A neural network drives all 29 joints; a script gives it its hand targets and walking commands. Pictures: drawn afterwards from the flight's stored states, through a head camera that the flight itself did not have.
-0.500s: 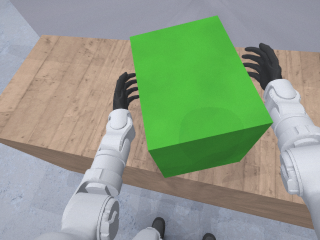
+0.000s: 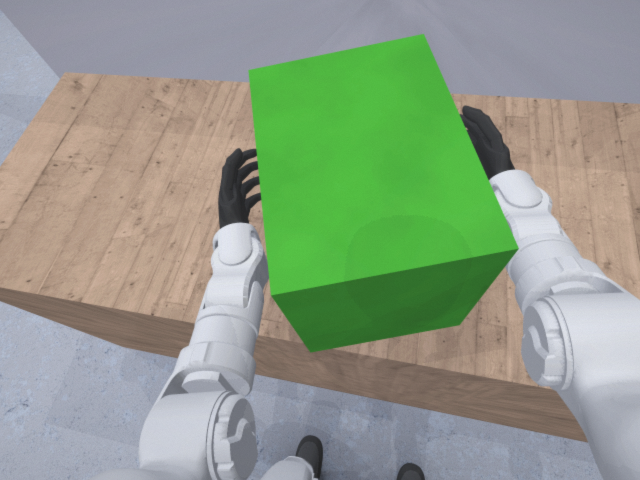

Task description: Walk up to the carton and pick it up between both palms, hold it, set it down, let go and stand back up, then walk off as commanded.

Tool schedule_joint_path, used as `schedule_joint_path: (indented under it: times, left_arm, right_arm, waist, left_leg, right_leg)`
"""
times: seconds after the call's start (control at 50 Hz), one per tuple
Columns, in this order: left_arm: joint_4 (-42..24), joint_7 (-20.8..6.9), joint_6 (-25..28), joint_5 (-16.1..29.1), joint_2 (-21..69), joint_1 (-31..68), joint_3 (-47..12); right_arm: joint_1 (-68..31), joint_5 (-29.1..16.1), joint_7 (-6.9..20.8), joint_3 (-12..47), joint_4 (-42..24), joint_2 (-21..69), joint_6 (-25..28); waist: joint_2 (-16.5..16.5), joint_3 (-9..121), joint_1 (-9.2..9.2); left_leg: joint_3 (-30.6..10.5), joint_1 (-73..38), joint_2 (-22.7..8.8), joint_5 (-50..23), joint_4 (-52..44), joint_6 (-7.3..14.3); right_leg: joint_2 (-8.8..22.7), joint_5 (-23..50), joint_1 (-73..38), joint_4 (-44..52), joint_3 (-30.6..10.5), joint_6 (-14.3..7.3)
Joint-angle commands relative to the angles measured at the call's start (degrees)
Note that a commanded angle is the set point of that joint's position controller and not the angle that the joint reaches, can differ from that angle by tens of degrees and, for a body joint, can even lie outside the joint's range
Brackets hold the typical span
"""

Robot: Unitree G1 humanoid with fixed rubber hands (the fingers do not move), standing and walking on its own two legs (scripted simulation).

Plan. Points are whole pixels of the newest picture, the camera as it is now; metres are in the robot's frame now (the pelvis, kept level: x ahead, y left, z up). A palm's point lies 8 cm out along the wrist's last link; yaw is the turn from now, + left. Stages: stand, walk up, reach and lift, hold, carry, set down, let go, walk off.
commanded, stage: reach and lift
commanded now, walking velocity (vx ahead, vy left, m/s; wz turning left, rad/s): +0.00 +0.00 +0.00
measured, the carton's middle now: (362, 207) +0.45 +0.06 +0.00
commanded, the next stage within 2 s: none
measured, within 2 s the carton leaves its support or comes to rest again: neither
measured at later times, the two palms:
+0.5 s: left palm (237, 218) +0.38 +0.21 +0.04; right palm (489, 172) +0.49 -0.09 +0.04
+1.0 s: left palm (237, 218) +0.38 +0.21 +0.04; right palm (488, 172) +0.49 -0.09 +0.04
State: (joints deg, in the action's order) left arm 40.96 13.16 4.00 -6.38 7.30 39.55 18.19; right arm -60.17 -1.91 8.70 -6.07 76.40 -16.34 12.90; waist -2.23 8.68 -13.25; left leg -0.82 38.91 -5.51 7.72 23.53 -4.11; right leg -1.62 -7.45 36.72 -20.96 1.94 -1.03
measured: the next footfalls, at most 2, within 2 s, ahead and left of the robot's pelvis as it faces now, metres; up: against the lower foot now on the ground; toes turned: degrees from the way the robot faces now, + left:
none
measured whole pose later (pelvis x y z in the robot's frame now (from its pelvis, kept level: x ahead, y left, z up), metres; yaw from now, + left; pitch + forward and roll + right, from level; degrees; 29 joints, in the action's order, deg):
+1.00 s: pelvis +0.00 +0.00 +0.00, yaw +0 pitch +23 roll -1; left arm 41.5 12.2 7.5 -11.0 9.2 39.6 23.9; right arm -60.2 8.3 7.7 -16.4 78.0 -13.3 16.2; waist -1.4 8.7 -12.0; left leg -0.7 38.9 -5.5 7.7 23.4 -4.1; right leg -1.6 -7.5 36.7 -20.9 1.9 -1.0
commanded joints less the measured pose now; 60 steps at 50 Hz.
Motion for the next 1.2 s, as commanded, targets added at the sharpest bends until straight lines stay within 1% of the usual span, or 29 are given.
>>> schedule_joint_path:
  times: [0.0, 0.04, 0.08, 0.1, 0.12, 0.14, 0.18, 0.2, 0.3, 0.32, 0.36, 0.38, 0.42, 0.44, 0.56, 0.68, 0.72, 0.8, 0.86, 0.92, 0.94, 0.98, 1.04, 1.08, 1.1, 1.12, 1.14, 1.16, 1.18]
  left_arm:
    - [-1.57, -7.09, 4.56, -7.25, 21.61, 26.52, -5.24]
    - [0.1, -7.36, 4.86, -8.44, 22.29, 25.35, -4.56]
    - [-0.26, -7.65, 4.95, -8.98, 23.5, 24.79, -5.24]
    - [0.07, -7.56, 5.46, -8.7, 23.02, 25.32, -4.27]
    - [0.51, -7.52, 4.97, -8.65, 22.95, 25.57, -5.08]
    - [1.52, -7.57, 5.14, -8.84, 23.79, 24.24, -4.64]
    - [0.84, -7.51, 5.2, -8.9, 24.59, 24.51, -5.69]
    - [1.32, -7.42, 4.68, -9.45, 24.04, 24.74, -5.27]
    - [1.55, -7.25, 4.91, -8.55, 23.65, 25.24, -4.79]
    - [2.67, -7.56, 5.07, -9.28, 23.0, 23.76, -3.16]
    - [1.91, -7.94, 5.0, -8.7, 23.28, 26.98, -4.23]
    - [3.09, -7.9, 4.74, -9.29, 23.37, 25.56, -3.44]
    - [2.8, -7.73, 5.28, -9.14, 23.43, 25.78, -3.81]
    - [1.92, -7.52, 5.48, -9.62, 24.72, 23.97, -3.91]
    - [1.64, -7.19, 4.96, -9.14, 23.01, 26.51, -3.81]
    - [1.93, -7.19, 5.43, -8.43, 24.73, 25.08, -5.02]
    - [4.09, -7.35, 5.14, -9.13, 24.82, 25.13, -3.49]
    - [2.97, -7.15, 5.41, -8.53, 24.17, 27.31, -4.4]
    - [5.08, -7.63, 5.44, -9.08, 24.04, 25.88, -3.26]
    - [3.4, -7.27, 5.73, -9.05, 24.51, 27.2, -4.42]
    - [3.24, -7.37, 5.68, -9.12, 24.73, 25.14, -4.28]
    - [4.19, -7.62, 5.72, -9.09, 24.28, 25.97, -3.87]
    - [4.47, -7.44, 5.68, -8.97, 25.05, 25.58, -4.11]
    - [4.62, -7.25, 5.9, -8.78, 23.56, 26.2, -3.46]
    - [3.66, -7.1, 5.75, -8.14, 24.76, 27.26, -5.09]
    - [3.96, -7.26, 5.84, -9.26, 24.23, 26.73, -4.27]
    - [3.5, -7.19, 5.36, -8.75, 24.81, 26.12, -4.98]
    - [4.4, -7.46, 5.39, -9.13, 25.3, 26.95, -3.86]
    - [4.2, -7.39, 5.6, -8.81, 25.08, 26.46, -5.02]
  right_arm:
    - [-31.26, 14.55, 2.43, -5.94, -6.66, 20.73, 7.17]
    - [-30.2, 16.49, 2.75, -7.07, -3.96, 22.96, 7.1]
    - [-28.09, 17.64, 2.15, -8.78, -3.29, 24.04, 7.65]
    - [-29.98, 17.37, 2.69, -8.2, -4.58, 23.63, 8.15]
    - [-30.06, 17.28, 2.6, -8.43, -3.67, 24.12, 8.11]
    - [-28.04, 17.89, 2.68, -8.9, -1.99, 24.16, 8.38]
    - [-27.7, 18.56, 2.47, -10.1, -1.61, 24.02, 7.98]
    - [-28.18, 18.65, 2.8, -10.34, -1.6, 23.54, 8.02]
    - [-28.12, 19.07, 2.45, -10.4, -0.93, 24.19, 8.37]
    - [-27.95, 17.96, 2.51, -7.79, -0.97, 25.92, 8.12]
    - [-29.64, 19.73, 2.42, -10.18, -1.13, 24.79, 7.95]
    - [-30.11, 18.94, 2.38, -9.6, -1.11, 25.89, 8.13]
    - [-29.74, 18.44, 2.55, -8.55, -0.47, 25.8, 8.5]
    - [-27.76, 18.05, 2.76, -7.96, -0.46, 27.17, 8.78]
    - [-27.53, 18.56, 2.78, -10.51, 0.12, 26.27, 7.89]
    - [-27.43, 18.51, 2.71, -9.58, -0.75, 26.83, 8.62]
    - [-28.54, 18.52, 2.39, -8.81, -1.04, 28.01, 8.34]
    - [-28.38, 18.76, 2.72, -10.11, -0.42, 26.72, 8.24]
    - [-28.88, 19.23, 2.17, -8.81, -0.08, 28.22, 8.47]
    - [-29.09, 19.4, 2.67, -9.98, -1.23, 28.48, 8.54]
    - [-27.66, 18.95, 2.7, -8.83, -0.61, 28.28, 8.56]
    - [-28.26, 19.2, 2.28, -9.31, 0.48, 27.85, 8.45]
    - [-26.92, 18.63, 2.74, -8.93, 0.15, 28.18, 8.62]
    - [-28.11, 18.92, 2.51, -9.51, 1.09, 28.58, 8.68]
    - [-28.56, 19.13, 2.36, -9.46, 0.48, 27.84, 8.39]
    - [-27.75, 18.72, 2.32, -9.26, 0.73, 28.15, 8.53]
    - [-27.98, 18.07, 2.13, -9.28, 1.17, 28.87, 8.52]
    - [-28.14, 18.49, 2.15, -8.86, 0.43, 29.58, 8.58]
    - [-29.32, 18.76, 2.41, -9.43, -0.03, 28.57, 8.88]
  waist:
    - [12.2, 43.41, 0.27]
    - [11.79, 42.77, -0.05]
    - [10.46, 42.86, 1.97]
    - [11.84, 42.68, -0.49]
    - [10.9, 43.32, 0.86]
    - [9.39, 41.75, 0.27]
    - [10.07, 41.94, 1.95]
    - [9.16, 41.34, 0.74]
    - [10.36, 41.97, 1.67]
    - [12.6, 41.36, -0.41]
    - [11.8, 42.24, 1.61]
    - [11.94, 41.35, 0.42]
    - [11.97, 42.32, 0.58]
    - [10.18, 42.38, -0.21]
    - [10.74, 41.71, 1.07]
    - [10.74, 42.35, 1.29]
    - [11.63, 41.32, 0.0]
    - [10.39, 41.46, 1.34]
    - [11.58, 40.95, 0.61]
    - [11.27, 42.1, 1.47]
    - [11.38, 41.49, 0.38]
    - [11.1, 40.03, 1.8]
    - [9.97, 41.82, 0.61]
    - [11.67, 40.68, 0.59]
    - [11.52, 41.01, 1.82]
    - [10.45, 40.61, 0.98]
    - [9.55, 39.89, 1.7]
    - [11.11, 40.36, 0.68]
    - [10.35, 41.97, 1.16]
  left_leg:
    - [9.16, -16.52, 4.58, -25.03, 1.37, 2.88]
    - [9.28, -15.82, 4.54, -25.01, 1.6, 3.18]
    - [9.3, -18.08, 4.39, -27.47, 1.79, 2.44]
    - [9.51, -16.51, 4.38, -27.08, 1.55, 2.84]
    - [9.28, -17.52, 4.18, -27.18, 1.57, 2.63]
    - [9.23, -17.21, 4.39, -27.13, 1.51, 2.73]
    - [8.79, -18.72, 4.11, -27.51, 1.39, 2.56]
    - [9.04, -19.13, 3.93, -27.91, 1.4, 2.15]
    - [9.15, -18.69, 4.11, -27.22, 1.96, 3.35]
    - [9.88, -15.89, 4.31, -27.43, 1.6, 3.37]
    - [9.22, -15.01, 4.5, -24.49, 0.46, 3.19]
    - [9.47, -14.89, 4.47, -25.93, 1.13, 3.36]
    - [9.17, -15.24, 4.12, -26.34, 0.97, 3.17]
    - [9.25, -16.18, 4.28, -27.74, 1.3, 3.17]
    - [9.89, -17.22, 4.46, -24.86, 1.06, 3.56]
    - [9.02, -17.27, 4.26, -25.79, 1.09, 3.35]
    - [9.63, -14.4, 4.41, -24.71, 1.1, 3.75]
    - [9.45, -16.65, 4.33, -23.04, 0.65, 3.56]
    - [9.65, -12.89, 4.58, -22.95, 0.42, 3.98]
    - [9.16, -14.46, 4.51, -22.32, 0.34, 3.9]
    - [9.48, -14.32, 4.56, -24.25, 0.78, 4.11]
    - [9.12, -13.65, 4.52, -23.12, 0.3, 3.75]
    - [9.49, -13.88, 4.47, -23.86, 0.19, 3.58]
    - [9.96, -13.49, 4.75, -23.79, 0.71, 4.0]
    - [8.97, -14.6, 4.71, -22.26, 0.24, 3.9]
    - [9.85, -15.33, 4.71, -24.74, 0.3, 3.76]
    - [9.31, -16.23, 4.3, -25.66, 1.19, 3.47]
    - [9.9, -15.77, 4.46, -26.47, 1.18, 3.53]
    - [9.49, -14.76, 4.47, -24.75, 1.24, 3.54]
  right_leg:
    - [-1.97, 22.73, -22.88, -1.06, 3.66, 0.34]
    - [-1.85, 22.76, -24.08, -1.04, 3.41, 0.26]
    - [-2.39, 23.78, -22.58, -1.2, 4.65, 0.08]
    - [-2.34, 23.26, -23.08, -1.13, 4.07, 0.38]
    - [-2.4, 23.33, -22.74, -0.94, 4.04, 0.49]
    - [-1.69, 23.0, -22.45, -0.51, 4.63, 0.29]
    - [-2.79, 21.45, -22.01, -0.72, 4.8, 0.28]
    - [-2.86, 19.38, -20.12, 0.03, 4.92, 0.22]
    - [-2.42, 19.94, -19.81, -0.11, 4.64, 0.16]
    - [-2.16, 22.85, -23.14, -0.74, 4.02, 0.65]
    - [-1.75, 22.57, -24.07, -1.17, 4.28, 1.06]
    - [-1.6, 23.95, -23.64, -1.53, 4.03, 0.93]
    - [-1.98, 23.98, -23.64, -1.67, 4.12, 1.01]
    - [-2.05, 24.4, -23.75, -1.72, 4.32, 0.73]
    - [-2.3, 19.05, -20.99, -0.2, 4.04, 0.33]
    - [-2.63, 20.66, -20.87, -1.13, 4.46, 0.51]
    - [-1.81, 22.01, -22.17, -0.85, 3.62, 0.47]
    - [-2.59, 17.5, -19.88, -0.11, 4.35, 0.22]
    - [-2.02, 22.55, -23.79, -1.69, 3.65, 0.83]
    - [-2.42, 19.39, -21.61, -1.19, 3.6, 0.65]
    - [-2.11, 21.53, -22.68, -1.5, 3.42, 0.52]
    - [-2.18, 20.58, -22.74, -1.2, 3.99, 0.75]
    - [-2.65, 20.68, -22.27, -1.36, 4.01, 0.34]
    - [-2.04, 20.83, -21.52, -1.02, 3.2, 0.59]
    - [-2.63, 19.12, -20.93, -1.24, 3.89, 0.82]
    - [-2.81, 20.55, -20.56, -1.13, 4.02, 0.53]
    - [-2.77, 20.36, -19.85, -0.98, 4.26, 0.04]
    - [-2.97, 22.0, -20.96, -1.2, 3.95, 0.28]
    - [-2.44, 21.79, -21.13, -1.36, 3.75, 0.6]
